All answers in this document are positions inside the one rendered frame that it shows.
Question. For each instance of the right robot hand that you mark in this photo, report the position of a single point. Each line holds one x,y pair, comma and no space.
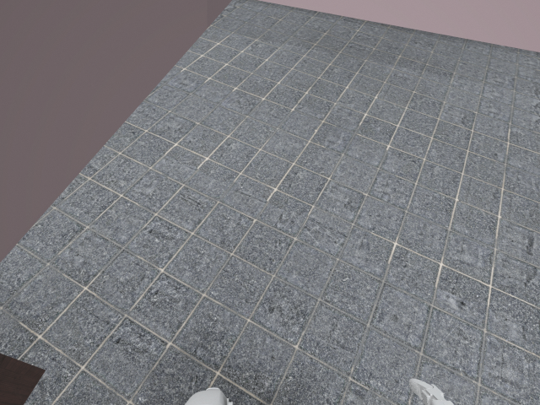
430,394

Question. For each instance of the cupboard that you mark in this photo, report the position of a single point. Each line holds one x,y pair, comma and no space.
17,380

